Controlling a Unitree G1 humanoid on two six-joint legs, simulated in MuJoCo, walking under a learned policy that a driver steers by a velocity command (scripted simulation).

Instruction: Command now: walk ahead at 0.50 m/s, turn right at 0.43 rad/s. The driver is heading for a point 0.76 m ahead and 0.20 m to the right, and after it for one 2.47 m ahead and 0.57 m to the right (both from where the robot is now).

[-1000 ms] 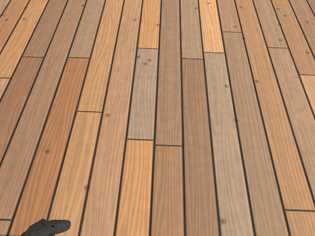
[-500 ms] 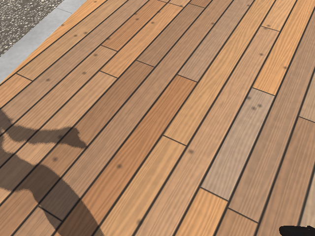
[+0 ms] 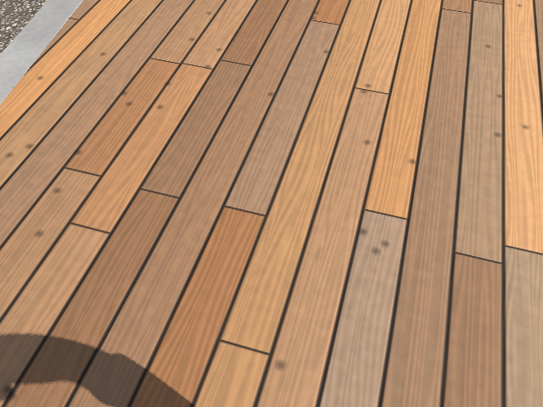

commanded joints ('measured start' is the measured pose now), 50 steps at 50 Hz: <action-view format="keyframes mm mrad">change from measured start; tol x32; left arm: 1 -134 30 -3 -113 1 -15 -23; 33 284 3 7 -159 -12 -6 34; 50 -147 17 -5 -226 9 -17 -11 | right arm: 1 4 -168 -42 -36 13 2 -10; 26 -339 -113 4 -199 18 -19 11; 50 17 -192 -28 -3 34 1 4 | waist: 1 -29 75 82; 10 135 -158 -414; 31 17 -76 -94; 33 20 370 -331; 50 -26 114 42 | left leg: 1 -6 311 -47 -64 410 115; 7 79 319 22 363 1059 49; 8 -59 277 41 599 948 12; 10 -718 -17 -192 1211 -333 -74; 11 -826 49 -301 1235 -274 -50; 25 -524 71 -234 367 338 -132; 31 -254 80 -255 234 195 -32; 34 253 477 -986 78 -366 194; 50 -120 282 -201 -45 349 130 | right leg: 1 -29 6 -43 -95 9 -26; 8 543 173 -136 -210 -186 -182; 10 1111 -231 782 -389 -324 -469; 18 470 -36 247 -525 53 -318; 29 526 -28 357 -362 -211 -202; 35 -119 112 120 554 -553 -29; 50 87 37 -49 -103 -87 -11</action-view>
